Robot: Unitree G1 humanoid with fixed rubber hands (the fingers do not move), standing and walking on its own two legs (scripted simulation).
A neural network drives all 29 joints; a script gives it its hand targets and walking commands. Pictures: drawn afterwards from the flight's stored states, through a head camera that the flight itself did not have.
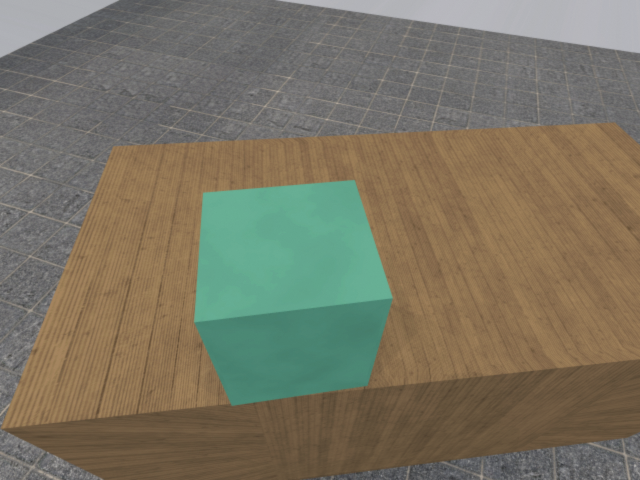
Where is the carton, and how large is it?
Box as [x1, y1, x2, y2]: [194, 180, 392, 405]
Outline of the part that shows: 354,180 203,193 194,322 232,405 367,385 392,297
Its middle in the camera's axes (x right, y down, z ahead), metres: -0.04 +0.08 +0.57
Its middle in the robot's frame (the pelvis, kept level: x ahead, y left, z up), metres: +0.38 +0.05 -0.01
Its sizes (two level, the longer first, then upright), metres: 0.210 0.200 0.250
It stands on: a pedestal, 0.64 m high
